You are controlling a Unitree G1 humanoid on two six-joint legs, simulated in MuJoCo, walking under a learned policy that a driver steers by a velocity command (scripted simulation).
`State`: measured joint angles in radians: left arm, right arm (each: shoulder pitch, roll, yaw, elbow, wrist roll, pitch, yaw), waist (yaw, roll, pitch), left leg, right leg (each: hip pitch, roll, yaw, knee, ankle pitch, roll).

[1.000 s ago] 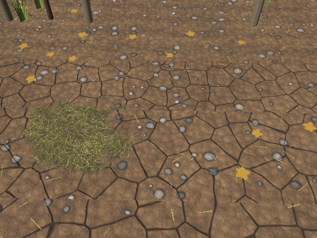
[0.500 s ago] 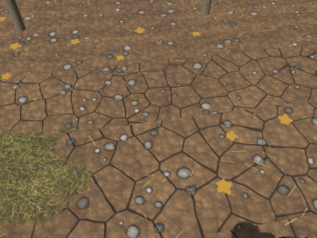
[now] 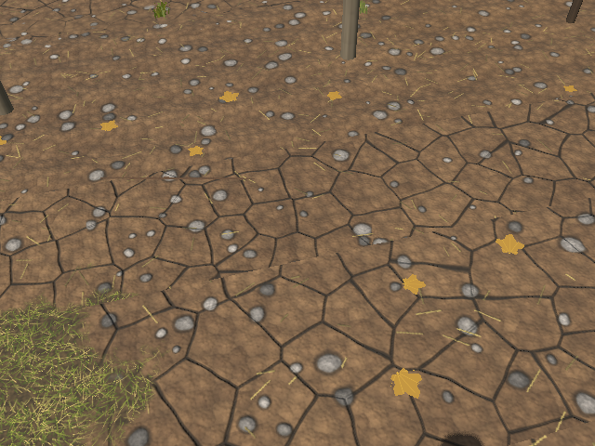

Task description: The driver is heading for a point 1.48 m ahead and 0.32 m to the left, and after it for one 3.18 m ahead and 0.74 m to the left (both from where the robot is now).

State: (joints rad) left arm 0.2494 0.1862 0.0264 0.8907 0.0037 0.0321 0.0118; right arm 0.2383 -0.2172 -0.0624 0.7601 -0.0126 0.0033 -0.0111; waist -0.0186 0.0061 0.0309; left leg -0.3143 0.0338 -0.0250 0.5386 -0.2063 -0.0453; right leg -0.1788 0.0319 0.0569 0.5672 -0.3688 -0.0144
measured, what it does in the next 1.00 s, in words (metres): stands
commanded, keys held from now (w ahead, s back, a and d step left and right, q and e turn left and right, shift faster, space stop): no key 1.00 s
